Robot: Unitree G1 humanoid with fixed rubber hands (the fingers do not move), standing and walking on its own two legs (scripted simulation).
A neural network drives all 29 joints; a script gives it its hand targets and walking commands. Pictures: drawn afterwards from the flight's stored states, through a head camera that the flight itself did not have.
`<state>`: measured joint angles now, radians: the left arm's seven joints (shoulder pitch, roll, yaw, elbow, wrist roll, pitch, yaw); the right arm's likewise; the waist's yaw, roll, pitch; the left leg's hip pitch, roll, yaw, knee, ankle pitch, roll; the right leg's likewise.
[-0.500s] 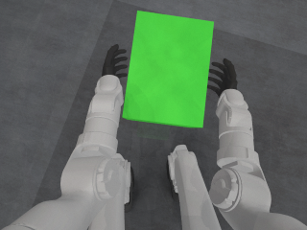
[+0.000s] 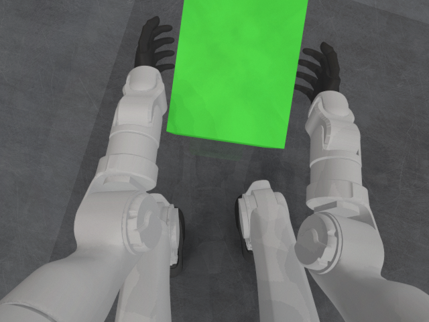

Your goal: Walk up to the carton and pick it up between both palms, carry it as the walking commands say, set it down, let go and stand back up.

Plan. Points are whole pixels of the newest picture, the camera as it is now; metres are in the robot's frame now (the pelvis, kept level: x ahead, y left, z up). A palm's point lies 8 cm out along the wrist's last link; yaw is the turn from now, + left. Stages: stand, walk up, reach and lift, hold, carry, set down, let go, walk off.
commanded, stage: set down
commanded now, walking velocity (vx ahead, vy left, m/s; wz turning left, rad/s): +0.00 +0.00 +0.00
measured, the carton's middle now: (233, 68) +0.54 -0.09 -0.18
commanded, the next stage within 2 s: none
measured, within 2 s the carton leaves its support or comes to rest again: neither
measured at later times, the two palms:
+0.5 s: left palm (159, 78) +0.54 +0.06 -0.19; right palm (306, 94) +0.48 -0.23 -0.18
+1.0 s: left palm (167, 83) +0.55 +0.05 -0.26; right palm (298, 94) +0.50 -0.24 -0.26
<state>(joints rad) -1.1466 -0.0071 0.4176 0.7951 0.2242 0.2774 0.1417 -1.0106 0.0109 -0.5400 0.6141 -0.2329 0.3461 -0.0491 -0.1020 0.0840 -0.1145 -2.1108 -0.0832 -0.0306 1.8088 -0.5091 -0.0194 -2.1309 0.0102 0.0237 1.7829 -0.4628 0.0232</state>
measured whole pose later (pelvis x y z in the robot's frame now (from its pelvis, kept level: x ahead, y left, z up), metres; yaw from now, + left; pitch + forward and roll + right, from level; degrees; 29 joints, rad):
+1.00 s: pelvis +0.00 +0.00 -0.10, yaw +0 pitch +41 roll -1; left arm -1.44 0.20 0.21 1.02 0.02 0.20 0.16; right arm -1.31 -0.22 -0.39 0.87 -0.03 0.25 -0.02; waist -0.13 0.05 0.27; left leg -2.29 -0.11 -0.04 2.16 -0.58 -0.04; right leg -2.31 0.00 0.00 2.13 -0.53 0.02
